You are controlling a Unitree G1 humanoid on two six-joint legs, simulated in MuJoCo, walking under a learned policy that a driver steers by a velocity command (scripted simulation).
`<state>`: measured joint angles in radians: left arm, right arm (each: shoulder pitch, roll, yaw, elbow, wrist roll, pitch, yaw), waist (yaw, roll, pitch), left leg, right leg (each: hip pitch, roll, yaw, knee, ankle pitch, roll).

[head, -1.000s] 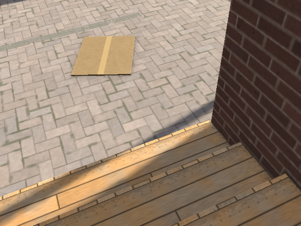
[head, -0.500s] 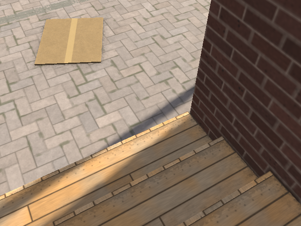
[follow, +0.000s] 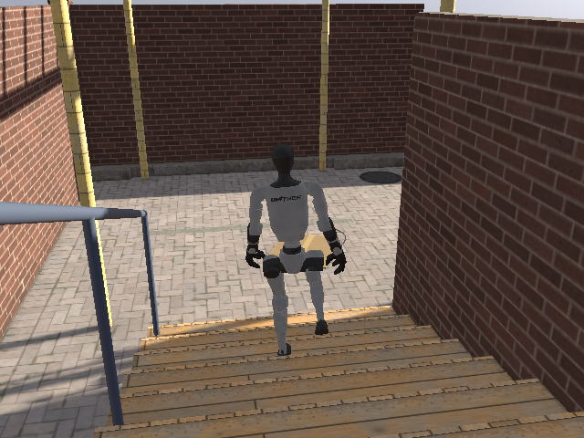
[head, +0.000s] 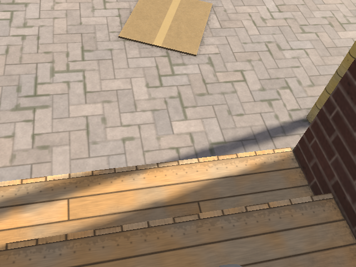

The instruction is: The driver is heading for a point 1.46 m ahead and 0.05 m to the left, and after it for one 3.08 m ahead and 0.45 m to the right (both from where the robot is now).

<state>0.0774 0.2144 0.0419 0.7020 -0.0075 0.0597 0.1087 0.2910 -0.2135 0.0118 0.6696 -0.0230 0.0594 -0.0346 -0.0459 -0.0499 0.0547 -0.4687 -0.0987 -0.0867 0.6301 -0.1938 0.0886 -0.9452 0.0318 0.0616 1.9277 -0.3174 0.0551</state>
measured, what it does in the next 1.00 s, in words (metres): steps to the right: right foot 0.14 m higher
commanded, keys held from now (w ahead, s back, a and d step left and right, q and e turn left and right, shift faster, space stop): q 0.20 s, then no key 0.80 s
